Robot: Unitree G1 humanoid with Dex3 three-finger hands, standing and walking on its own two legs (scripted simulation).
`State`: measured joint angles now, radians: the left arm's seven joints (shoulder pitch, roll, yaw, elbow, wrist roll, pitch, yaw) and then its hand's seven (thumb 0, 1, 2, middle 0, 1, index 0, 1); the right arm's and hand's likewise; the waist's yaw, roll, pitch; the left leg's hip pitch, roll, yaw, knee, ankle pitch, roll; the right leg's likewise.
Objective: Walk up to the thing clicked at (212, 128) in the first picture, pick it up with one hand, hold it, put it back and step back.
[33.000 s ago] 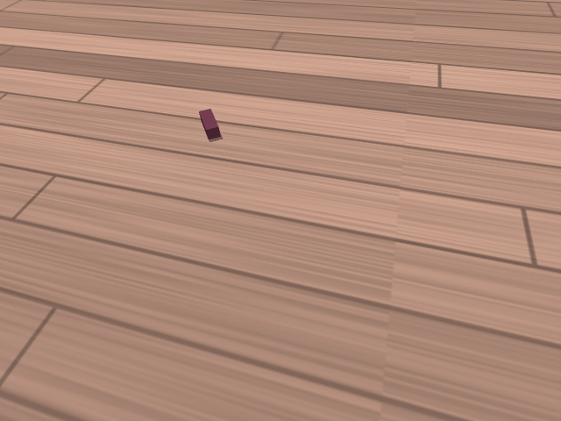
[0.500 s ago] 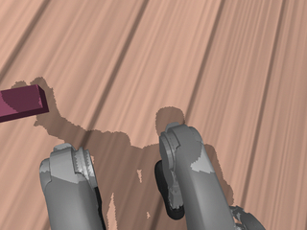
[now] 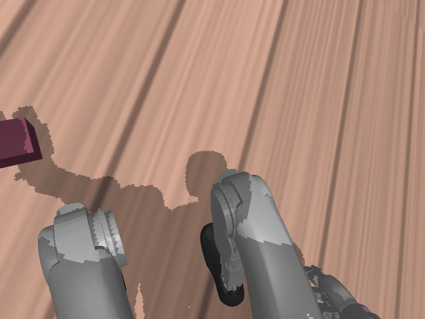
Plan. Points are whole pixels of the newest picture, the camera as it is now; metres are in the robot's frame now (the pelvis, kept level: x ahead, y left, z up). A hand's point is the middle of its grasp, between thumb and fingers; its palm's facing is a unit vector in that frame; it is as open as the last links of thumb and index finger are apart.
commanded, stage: rest palm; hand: left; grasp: from above
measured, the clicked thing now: out of the picture +0.45 +0.37 -0.28
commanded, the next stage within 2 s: close in 1.08 s
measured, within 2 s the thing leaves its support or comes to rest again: neither
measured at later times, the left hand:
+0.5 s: hand out of the picture +0.43 +0.35 -0.23, palm faces -0.46 -0.13 -0.88, open 14.4 cm
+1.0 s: hand out of the picture +0.43 +0.36 -0.25, palm faces -0.46 -0.15 -0.88, open 14.3 cm
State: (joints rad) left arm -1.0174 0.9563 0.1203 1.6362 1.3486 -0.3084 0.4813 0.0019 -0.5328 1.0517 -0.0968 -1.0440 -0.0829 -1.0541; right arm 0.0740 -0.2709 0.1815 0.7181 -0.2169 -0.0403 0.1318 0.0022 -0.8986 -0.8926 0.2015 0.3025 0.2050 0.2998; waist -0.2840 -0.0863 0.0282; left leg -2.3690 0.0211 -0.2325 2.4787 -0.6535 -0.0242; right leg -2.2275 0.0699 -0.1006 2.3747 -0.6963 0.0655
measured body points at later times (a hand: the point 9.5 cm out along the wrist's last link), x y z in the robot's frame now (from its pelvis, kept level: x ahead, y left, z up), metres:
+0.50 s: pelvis +0.01 +0.00 -0.01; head +0.27 +0.12 +0.34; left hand +0.45 +0.36 -0.18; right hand +0.08 -0.26 -0.09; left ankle +0.08 +0.14 -0.28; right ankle +0.11 -0.13 -0.28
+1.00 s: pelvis +0.01 +0.01 -0.01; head +0.27 +0.13 +0.32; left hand +0.45 +0.36 -0.20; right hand +0.09 -0.26 -0.08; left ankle +0.08 +0.14 -0.28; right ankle +0.11 -0.13 -0.28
